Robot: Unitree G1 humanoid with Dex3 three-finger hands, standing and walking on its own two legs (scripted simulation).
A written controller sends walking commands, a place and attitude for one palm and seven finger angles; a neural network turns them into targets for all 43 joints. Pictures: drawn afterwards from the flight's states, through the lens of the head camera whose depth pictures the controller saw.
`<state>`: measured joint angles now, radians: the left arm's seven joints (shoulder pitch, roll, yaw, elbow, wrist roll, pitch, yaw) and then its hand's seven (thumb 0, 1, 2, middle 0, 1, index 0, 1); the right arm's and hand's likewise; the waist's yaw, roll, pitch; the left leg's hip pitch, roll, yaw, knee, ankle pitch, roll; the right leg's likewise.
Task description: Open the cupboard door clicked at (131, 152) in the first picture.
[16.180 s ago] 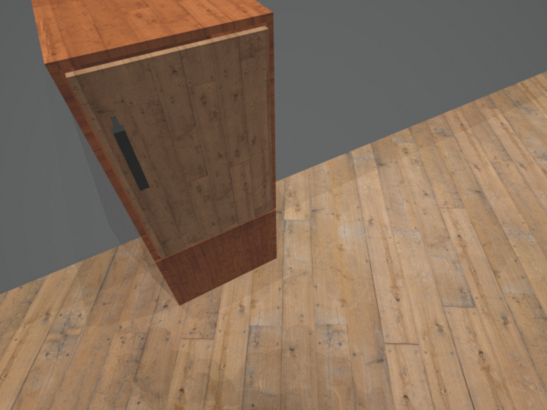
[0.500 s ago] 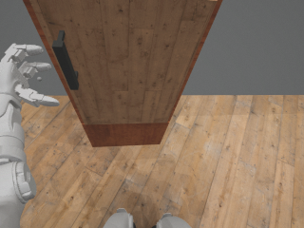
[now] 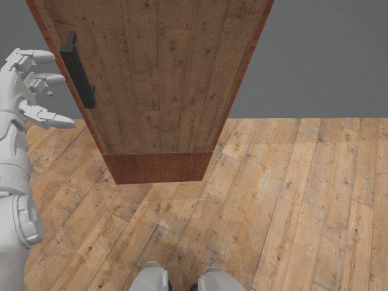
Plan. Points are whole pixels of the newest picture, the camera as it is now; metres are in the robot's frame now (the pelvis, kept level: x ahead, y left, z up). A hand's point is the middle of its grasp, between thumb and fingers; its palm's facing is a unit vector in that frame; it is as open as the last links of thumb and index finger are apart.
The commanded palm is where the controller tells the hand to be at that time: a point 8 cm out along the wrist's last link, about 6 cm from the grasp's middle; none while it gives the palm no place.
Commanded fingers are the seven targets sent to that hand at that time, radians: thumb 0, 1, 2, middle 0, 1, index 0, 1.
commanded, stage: slide the fingers in behind the handle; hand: left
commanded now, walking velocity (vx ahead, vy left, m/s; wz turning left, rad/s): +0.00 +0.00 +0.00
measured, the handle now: (81, 73) +0.54 +0.22 +0.08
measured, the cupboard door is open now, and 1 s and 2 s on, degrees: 0 0 1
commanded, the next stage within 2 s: close the thumb around the handle in 1.56 s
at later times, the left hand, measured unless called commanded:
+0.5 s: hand (66, 94) +0.48 +0.23 +0.08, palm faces +0.04 -1.00 +0.00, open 14.0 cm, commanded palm +0.46 +0.27 +0.08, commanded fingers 0.00 -0.50 0.30 -0.30 -1.20 -0.30 -1.20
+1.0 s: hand (91, 93) +0.49 +0.19 +0.08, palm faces +0.05 -1.00 +0.00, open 14.0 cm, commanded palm +0.46 +0.23 +0.08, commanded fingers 0.00 -0.50 0.30 -0.30 -1.20 -0.30 -1.20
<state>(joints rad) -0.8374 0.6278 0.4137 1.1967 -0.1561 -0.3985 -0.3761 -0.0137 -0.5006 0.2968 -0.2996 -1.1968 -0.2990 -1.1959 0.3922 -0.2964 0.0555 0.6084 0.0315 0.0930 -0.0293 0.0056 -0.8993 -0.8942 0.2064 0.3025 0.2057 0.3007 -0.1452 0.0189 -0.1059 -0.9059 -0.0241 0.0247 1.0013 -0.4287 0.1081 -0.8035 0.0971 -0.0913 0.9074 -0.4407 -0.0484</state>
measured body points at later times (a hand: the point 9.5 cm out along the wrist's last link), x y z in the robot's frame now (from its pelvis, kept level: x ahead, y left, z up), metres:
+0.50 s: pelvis +0.01 +0.00 +0.00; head +0.11 +0.03 +0.44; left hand +0.47 +0.29 +0.09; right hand +0.03 -0.27 -0.10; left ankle +0.02 +0.04 -0.68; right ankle -0.01 -0.10 -0.68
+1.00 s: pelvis +0.00 +0.00 +0.00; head +0.10 +0.02 +0.44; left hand +0.48 +0.24 +0.08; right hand +0.02 -0.27 -0.11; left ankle +0.02 +0.04 -0.68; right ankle -0.01 -0.10 -0.68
